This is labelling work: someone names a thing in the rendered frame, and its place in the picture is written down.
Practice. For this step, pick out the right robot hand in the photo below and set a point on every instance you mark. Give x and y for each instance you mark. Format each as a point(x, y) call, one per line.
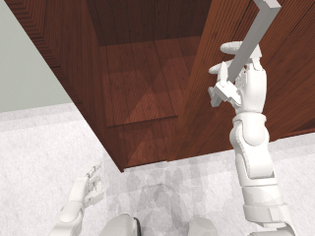
point(251, 85)

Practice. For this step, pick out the handle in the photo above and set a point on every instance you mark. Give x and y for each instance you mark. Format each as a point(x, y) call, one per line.
point(267, 13)

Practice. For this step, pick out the robot left thigh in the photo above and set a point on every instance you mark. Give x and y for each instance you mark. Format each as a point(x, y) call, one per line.
point(120, 225)

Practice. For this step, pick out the robot left forearm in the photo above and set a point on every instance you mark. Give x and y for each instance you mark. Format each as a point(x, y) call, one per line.
point(69, 220)

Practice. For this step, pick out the wardrobe door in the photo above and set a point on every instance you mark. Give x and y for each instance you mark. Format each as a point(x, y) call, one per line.
point(288, 58)
point(309, 125)

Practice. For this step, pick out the left robot shin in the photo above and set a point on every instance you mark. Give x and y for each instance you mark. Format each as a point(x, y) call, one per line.
point(125, 213)

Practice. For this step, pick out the left robot hand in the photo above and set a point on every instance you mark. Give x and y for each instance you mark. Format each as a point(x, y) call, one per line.
point(83, 190)

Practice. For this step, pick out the robot right forearm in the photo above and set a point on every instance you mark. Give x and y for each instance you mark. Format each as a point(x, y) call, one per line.
point(263, 199)

